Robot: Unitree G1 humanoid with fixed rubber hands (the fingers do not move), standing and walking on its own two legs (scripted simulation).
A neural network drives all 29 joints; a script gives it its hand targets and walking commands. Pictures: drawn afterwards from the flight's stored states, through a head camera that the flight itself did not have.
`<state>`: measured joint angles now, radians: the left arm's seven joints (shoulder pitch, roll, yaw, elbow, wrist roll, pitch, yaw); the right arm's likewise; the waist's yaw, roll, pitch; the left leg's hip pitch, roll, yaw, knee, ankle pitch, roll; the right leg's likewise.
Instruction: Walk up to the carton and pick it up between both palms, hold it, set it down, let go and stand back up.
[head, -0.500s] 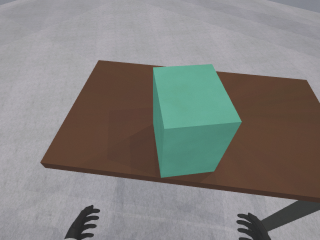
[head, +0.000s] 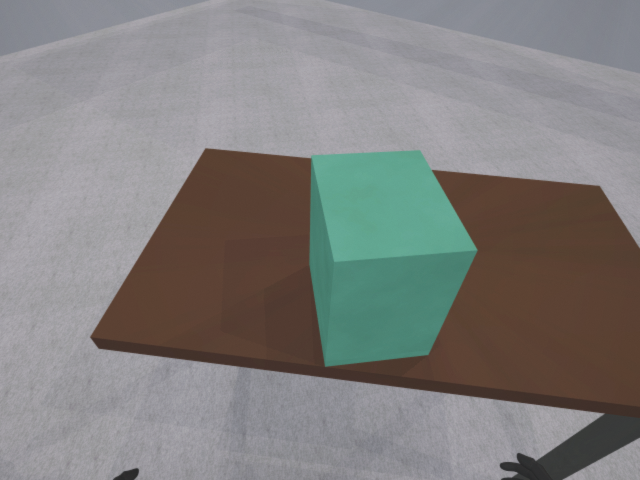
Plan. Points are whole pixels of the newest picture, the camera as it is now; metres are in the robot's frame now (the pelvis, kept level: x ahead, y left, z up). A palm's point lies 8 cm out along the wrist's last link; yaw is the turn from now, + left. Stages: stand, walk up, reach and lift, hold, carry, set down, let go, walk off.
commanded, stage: stand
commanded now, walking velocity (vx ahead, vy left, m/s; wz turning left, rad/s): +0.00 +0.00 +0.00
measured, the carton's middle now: (372, 259) +0.42 -0.04 +0.05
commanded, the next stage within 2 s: none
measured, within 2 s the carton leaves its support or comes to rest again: neither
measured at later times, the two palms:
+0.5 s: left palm out of the picture +0.06 +0.30 -0.11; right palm out of the picture +0.10 -0.28 -0.10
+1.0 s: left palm out of the picture +0.03 +0.30 -0.11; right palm out of the picture +0.07 -0.28 -0.11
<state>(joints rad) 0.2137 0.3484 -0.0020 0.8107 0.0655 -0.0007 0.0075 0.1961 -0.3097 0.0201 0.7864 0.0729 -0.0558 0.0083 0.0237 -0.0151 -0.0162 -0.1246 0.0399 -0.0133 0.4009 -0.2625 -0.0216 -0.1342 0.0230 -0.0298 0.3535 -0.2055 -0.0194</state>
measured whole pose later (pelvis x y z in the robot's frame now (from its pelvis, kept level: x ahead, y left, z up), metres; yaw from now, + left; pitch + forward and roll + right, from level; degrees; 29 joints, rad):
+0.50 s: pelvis +0.00 +0.00 +0.00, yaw +0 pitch -1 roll -1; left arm 0.21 0.37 0.00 0.98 0.07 -0.02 0.00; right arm 0.20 -0.32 0.02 0.90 0.07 -0.04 0.01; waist 0.02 0.00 -0.01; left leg -0.12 0.04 -0.01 0.40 -0.26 -0.02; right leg -0.13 0.02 -0.03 0.35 -0.20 -0.02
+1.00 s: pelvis -0.02 +0.00 +0.00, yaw +0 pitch -2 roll -1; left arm 0.21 0.37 0.00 1.02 0.06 -0.02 0.00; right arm 0.20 -0.32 0.02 0.97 0.07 -0.03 0.00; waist 0.02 0.02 0.01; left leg -0.12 0.04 -0.01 0.40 -0.24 -0.02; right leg -0.13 0.02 -0.03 0.35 -0.18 -0.02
